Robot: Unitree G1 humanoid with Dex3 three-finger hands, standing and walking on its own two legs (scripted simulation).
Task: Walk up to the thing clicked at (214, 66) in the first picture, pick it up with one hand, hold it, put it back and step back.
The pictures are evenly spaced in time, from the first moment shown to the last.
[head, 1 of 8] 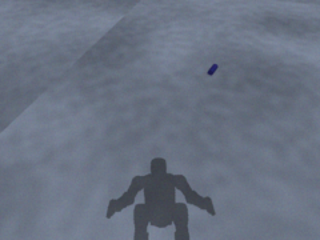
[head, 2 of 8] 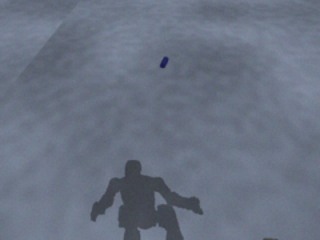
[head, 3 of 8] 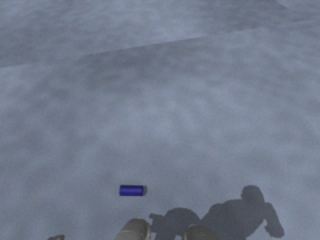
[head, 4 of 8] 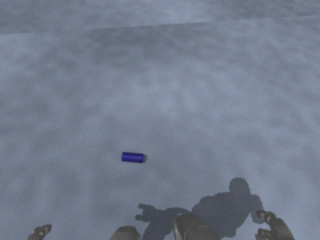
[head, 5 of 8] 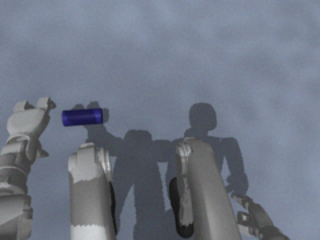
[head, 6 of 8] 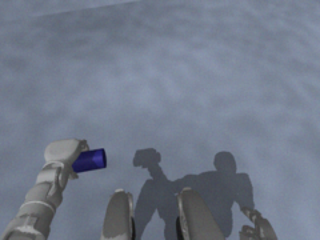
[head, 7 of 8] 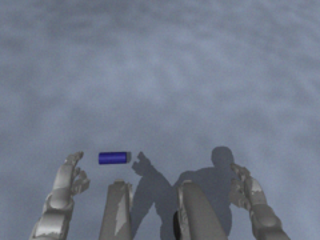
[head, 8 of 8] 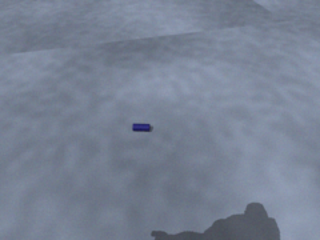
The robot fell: no
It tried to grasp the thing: yes
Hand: left
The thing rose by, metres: 0.67
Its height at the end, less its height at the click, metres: +0.00
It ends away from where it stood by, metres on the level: 0.01
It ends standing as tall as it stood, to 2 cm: yes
